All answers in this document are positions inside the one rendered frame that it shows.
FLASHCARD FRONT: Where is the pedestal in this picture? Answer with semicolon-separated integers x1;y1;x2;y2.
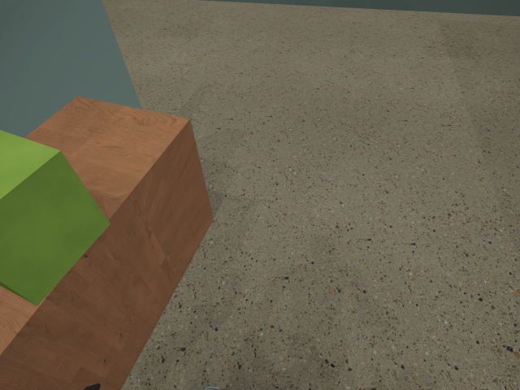
0;96;214;390

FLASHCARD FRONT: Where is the carton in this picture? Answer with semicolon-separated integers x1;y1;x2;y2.
0;130;110;306

